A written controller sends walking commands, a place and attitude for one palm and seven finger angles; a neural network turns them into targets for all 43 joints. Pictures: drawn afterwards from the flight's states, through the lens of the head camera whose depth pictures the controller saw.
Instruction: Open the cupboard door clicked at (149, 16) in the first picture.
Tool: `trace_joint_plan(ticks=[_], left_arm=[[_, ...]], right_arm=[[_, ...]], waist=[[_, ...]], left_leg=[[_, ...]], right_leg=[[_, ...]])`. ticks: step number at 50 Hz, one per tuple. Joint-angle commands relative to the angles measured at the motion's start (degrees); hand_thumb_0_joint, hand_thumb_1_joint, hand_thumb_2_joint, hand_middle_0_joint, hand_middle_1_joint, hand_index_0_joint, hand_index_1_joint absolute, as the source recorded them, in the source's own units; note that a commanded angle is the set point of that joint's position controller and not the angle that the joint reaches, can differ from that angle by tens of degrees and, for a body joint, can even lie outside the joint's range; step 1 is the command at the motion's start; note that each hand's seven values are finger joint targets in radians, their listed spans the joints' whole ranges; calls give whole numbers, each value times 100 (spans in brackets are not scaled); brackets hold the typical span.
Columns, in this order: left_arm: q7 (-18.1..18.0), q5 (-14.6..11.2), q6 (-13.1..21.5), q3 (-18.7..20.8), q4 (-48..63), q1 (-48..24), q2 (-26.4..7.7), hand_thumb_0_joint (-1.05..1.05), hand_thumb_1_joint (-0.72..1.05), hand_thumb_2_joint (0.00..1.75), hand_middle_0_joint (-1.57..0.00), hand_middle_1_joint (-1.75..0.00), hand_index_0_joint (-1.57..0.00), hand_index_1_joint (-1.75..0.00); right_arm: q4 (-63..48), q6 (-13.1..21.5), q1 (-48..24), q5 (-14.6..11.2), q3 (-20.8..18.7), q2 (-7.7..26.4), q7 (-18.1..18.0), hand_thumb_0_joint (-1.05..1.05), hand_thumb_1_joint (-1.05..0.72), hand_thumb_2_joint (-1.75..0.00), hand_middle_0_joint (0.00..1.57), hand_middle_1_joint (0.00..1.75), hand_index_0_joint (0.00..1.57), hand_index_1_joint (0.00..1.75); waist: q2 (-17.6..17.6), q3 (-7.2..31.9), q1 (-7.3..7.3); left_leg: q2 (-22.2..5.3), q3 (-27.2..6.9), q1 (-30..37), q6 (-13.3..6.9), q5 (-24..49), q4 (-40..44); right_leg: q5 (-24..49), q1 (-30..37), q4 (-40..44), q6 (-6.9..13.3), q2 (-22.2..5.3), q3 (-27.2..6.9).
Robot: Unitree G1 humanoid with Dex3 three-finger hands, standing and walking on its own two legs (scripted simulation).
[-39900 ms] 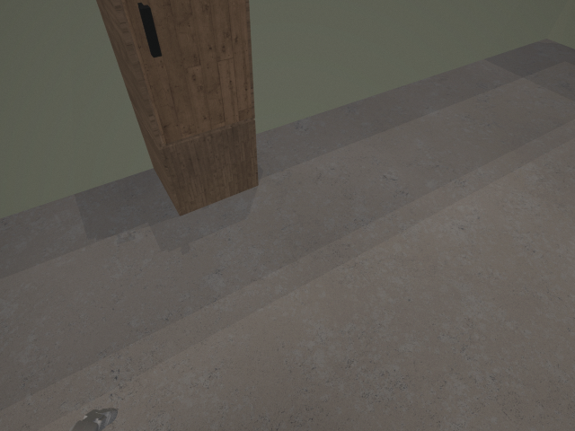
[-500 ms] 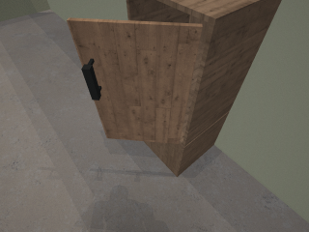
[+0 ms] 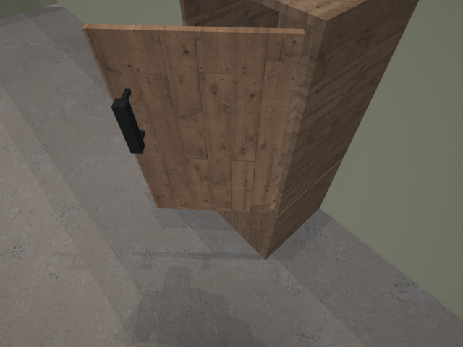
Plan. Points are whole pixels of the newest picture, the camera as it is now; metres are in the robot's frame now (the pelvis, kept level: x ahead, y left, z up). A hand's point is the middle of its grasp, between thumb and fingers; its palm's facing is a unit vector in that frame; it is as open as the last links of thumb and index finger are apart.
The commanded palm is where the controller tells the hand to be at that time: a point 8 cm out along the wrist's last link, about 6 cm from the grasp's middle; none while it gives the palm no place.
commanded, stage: come to a stop and stand still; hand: left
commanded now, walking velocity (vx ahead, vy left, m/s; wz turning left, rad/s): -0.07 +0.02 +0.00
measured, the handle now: (132, 121) +0.53 +0.24 +0.07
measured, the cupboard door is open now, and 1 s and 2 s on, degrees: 45 45 45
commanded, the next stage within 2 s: look again from close up in 1.02 s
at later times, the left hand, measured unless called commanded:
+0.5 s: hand out of the picture -0.06 +0.19 -0.16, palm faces +0.01 -0.97 -0.26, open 7.4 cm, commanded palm none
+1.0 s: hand out of the picture -0.12 +0.15 -0.18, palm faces +0.03 -0.98 -0.19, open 7.3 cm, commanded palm none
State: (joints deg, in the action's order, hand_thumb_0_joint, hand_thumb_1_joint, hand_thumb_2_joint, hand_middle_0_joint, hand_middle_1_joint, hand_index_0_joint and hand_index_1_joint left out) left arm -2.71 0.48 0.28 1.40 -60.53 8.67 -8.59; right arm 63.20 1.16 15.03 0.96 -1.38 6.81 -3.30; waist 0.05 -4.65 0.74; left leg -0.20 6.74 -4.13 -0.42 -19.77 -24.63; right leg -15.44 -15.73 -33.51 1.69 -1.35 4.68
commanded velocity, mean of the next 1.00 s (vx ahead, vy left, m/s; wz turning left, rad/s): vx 0.00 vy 0.00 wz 0.00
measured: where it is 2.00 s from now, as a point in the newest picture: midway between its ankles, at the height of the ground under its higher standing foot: outside the picture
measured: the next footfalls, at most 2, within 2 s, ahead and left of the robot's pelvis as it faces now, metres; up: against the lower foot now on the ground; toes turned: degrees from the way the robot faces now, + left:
none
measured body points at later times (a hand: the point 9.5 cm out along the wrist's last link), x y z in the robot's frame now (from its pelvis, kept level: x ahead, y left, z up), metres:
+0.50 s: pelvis -0.08 +0.00 +0.00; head -0.09 -0.02 +0.45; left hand -0.06 +0.24 -0.14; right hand -0.06 -0.22 -0.17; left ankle -0.06 +0.11 -0.74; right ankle +0.00 -0.09 -0.73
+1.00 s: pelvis -0.12 -0.01 -0.01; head -0.13 -0.03 +0.44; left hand -0.12 +0.20 -0.16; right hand -0.11 -0.24 -0.17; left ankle -0.12 +0.11 -0.72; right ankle -0.07 -0.10 -0.74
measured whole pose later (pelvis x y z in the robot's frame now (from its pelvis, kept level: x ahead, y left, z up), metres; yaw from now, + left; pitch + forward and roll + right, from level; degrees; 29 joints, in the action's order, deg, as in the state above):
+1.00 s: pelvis -0.12 -0.01 -0.01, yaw +0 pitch -1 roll +1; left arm -1.7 1.3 -1.1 0.4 -61.0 18.7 -6.5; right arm 59.9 -1.1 17.1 1.2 -1.6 9.2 -0.3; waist -1.1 0.1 0.7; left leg -0.1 1.9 -18.8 -1.2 -19.5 -41.8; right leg -13.2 -19.8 -33.6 3.7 1.8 1.2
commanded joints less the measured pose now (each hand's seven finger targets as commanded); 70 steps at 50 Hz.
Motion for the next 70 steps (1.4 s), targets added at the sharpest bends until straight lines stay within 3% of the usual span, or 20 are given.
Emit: trace_joint_plan(ticks=[1,6,7,9,12,14,17,20,29,34,37,40,41,43,44,48,51,56,62,70], left_arm=[[-36,34,23,182,200,582,-626,0,90,90,-20,-30,-20,-30],[-12,44,17,110,222,464,-585,0,90,90,-20,-30,-20,-30],[-184,33,74,156,57,1249,-933,0,90,90,-20,-30,-20,-30],[-119,67,184,143,349,984,-1022,0,90,90,-20,-30,-20,-30],[-41,75,122,66,585,315,-990,0,90,90,-20,-30,-20,-30],[22,26,62,50,653,181,-870,0,90,90,-20,-30,-20,-30],[84,97,-73,21,618,521,-745,0,90,90,-20,-30,-20,-30],[126,90,-55,-25,451,964,-620,0,90,90,-20,-30,-20,-30],[141,49,1,103,436,825,-784,0,90,90,-20,-30,-20,-30],[165,53,-89,167,431,647,-712,0,90,90,-20,-30,-20,-30],[208,89,-173,143,208,1299,-308,0,90,90,-20,-30,-20,-30],[216,118,-141,96,73,1729,-184,0,90,90,-20,-30,-20,-30],[191,118,-72,74,87,1740,-210,0,90,90,-20,-30,-20,-30],[104,79,44,57,191,1473,-639,0,90,90,-20,-30,-20,-30],[93,71,16,92,323,1127,-808,0,90,90,-20,-30,-20,-30],[60,64,114,134,545,453,-788,0,90,90,-20,-30,-20,-30],[75,73,74,130,426,805,-725,0,90,90,-20,-30,-20,-30],[152,8,126,85,214,981,-523,0,90,90,-20,-30,-20,-30],[157,22,106,2,91,951,-537,0,90,90,-20,-30,-20,-30],[118,5,126,-16,40,854,-592,0,90,90,-20,-30,-20,-30]], right_arm=[[-87,-25,576,2,-161,596,-27,0,-90,-90,20,30,20,30],[-117,-55,451,-4,-109,442,33,0,-90,-90,20,30,20,30],[-663,-14,-230,-126,-222,1014,120,0,-90,-90,20,30,20,30],[-865,-83,-83,-107,-145,510,163,0,-90,-90,20,30,20,30],[-776,-152,476,-39,-103,449,233,0,-90,-90,20,30,20,30],[-797,-104,624,43,-111,738,243,0,-90,-90,20,30,20,30],[-999,-94,125,95,-111,996,283,0,-90,-90,20,30,20,30],[-1054,-75,-15,77,-73,1012,270,0,-90,-90,20,30,20,30],[-615,-179,888,81,-51,830,257,0,-90,-90,20,30,20,30],[-432,-180,1148,111,-104,796,233,0,-90,-90,20,30,20,30],[-660,-97,40,64,-129,1061,172,0,-90,-90,20,30,20,30],[-749,-69,-355,53,-99,1011,180,0,-90,-90,20,30,20,30],[-724,-96,-226,64,-87,954,187,0,-90,-90,20,30,20,30],[-659,-203,308,3,-34,521,229,0,-90,-90,20,30,20,30],[-580,-243,499,36,-76,491,251,0,-90,-90,20,30,20,30],[-328,-201,969,17,-116,627,278,0,-90,-90,20,30,20,30],[-265,-90,1019,-1,-19,374,257,0,-90,-90,20,30,20,30],[-351,147,610,25,-7,716,126,0,-90,-90,20,30,20,30],[-299,91,606,1,60,659,124,0,-90,-90,20,30,20,30],[-105,84,723,-8,111,613,120,0,-90,-90,20,30,20,30]], waist=[[-157,641,-88],[-45,476,-61],[16,932,-319],[370,1071,-176],[206,605,241],[-216,43,220],[-748,-685,-80],[-159,-580,-242],[617,253,179],[-32,296,254],[-1103,62,-359],[-545,-133,-613],[-221,-367,-545],[1092,-744,-131],[982,-564,71],[1117,-158,278],[297,-28,157],[-855,417,-173],[110,126,-127],[39,34,-69]], left_leg=[[-812,-394,119,-104,4023,-120],[-692,-484,-263,-44,1920,253],[-817,-203,-502,57,2313,-1160],[-277,-426,-1364,74,-778,-1412],[-194,-372,-439,16,-57,-472],[-512,-807,-735,-184,-145,44],[-835,-1275,-2191,-317,-1740,1144],[-734,-1137,-2439,-340,-1608,1137],[-114,-644,-894,-214,-712,-244],[-308,-1016,-1004,-280,-1332,147],[-1297,-1867,-3219,-646,-2200,1578],[-1078,-1441,-3566,-590,-2001,1119],[-774,-1272,-3463,-429,-1962,632],[-57,-642,-2402,-65,-579,-1199],[4,-633,-1462,-32,-158,-1813],[-41,-600,-936,-88,-18,-1996],[52,-533,-490,-97,39,-247],[-723,-1336,-1231,-375,638,748],[-515,-1081,-1362,-242,224,624],[-480,-998,-1104,-195,596,564]], right_leg=[[3312,572,93,98,-626,-585],[2546,587,623,191,-747,-847],[4818,879,442,-12,-978,-1023],[4274,1278,814,744,-1629,-1881],[520,-236,1223,588,-1109,-1343],[-1116,-791,1219,242,-503,-1062],[-856,-279,676,44,-93,-553],[-503,253,616,28,-92,-585],[-2072,-1020,1612,173,-491,-1452],[-1897,-1296,1018,51,-208,-987],[-388,553,-1519,-95,238,-236],[-319,932,-972,-101,104,-468],[-850,761,-58,-43,-27,-875],[-3213,-953,2180,569,-1288,-2927],[-3403,-1776,2636,710,-1500,-3044],[-2608,-1761,2470,592,-963,-2211],[-1938,-1251,1847,410,-660,-1813],[628,486,749,77,-132,-985],[567,647,1039,135,-313,-1210],[775,582,1047,181,-369,-1208]])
